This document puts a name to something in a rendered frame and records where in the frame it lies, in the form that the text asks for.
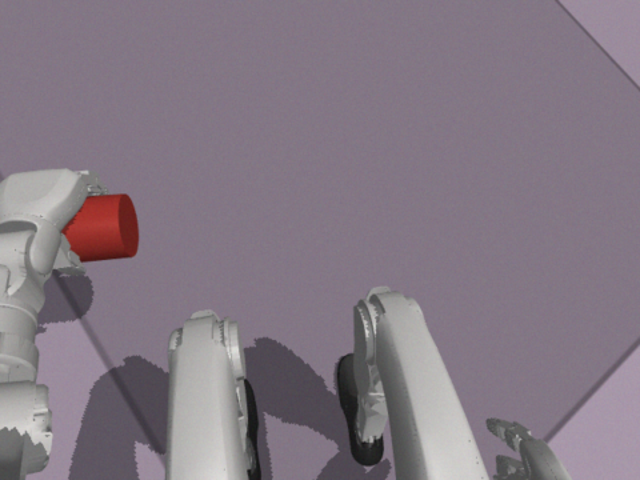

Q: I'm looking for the left robot hand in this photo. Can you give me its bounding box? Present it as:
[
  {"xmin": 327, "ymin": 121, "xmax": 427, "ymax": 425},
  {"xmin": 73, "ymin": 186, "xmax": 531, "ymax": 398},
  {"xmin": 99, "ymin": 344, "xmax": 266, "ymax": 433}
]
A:
[{"xmin": 0, "ymin": 168, "xmax": 109, "ymax": 276}]

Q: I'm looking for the left robot foot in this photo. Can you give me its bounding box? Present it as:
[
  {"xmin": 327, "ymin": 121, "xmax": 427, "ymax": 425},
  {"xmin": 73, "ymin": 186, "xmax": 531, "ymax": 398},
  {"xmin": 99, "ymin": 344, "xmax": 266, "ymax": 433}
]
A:
[{"xmin": 244, "ymin": 379, "xmax": 261, "ymax": 480}]

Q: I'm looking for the right robot hand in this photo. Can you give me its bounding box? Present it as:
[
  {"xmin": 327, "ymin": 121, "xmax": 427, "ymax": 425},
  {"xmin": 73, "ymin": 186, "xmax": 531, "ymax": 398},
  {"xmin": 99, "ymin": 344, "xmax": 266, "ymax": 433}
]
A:
[{"xmin": 486, "ymin": 418, "xmax": 572, "ymax": 480}]

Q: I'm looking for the can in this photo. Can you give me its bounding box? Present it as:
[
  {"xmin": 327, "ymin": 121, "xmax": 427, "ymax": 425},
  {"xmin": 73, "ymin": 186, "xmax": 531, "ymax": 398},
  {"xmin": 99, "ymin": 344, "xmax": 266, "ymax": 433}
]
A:
[{"xmin": 61, "ymin": 194, "xmax": 139, "ymax": 262}]

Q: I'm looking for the right robot foot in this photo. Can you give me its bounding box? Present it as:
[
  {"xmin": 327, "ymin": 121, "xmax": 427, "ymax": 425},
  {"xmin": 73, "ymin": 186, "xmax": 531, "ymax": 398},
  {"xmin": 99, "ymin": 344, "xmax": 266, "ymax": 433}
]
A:
[{"xmin": 337, "ymin": 353, "xmax": 384, "ymax": 466}]

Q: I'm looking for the left robot arm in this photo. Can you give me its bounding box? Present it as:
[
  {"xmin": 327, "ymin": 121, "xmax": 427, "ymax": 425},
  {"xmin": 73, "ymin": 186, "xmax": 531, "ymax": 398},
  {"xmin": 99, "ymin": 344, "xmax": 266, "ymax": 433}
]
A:
[{"xmin": 0, "ymin": 214, "xmax": 61, "ymax": 480}]

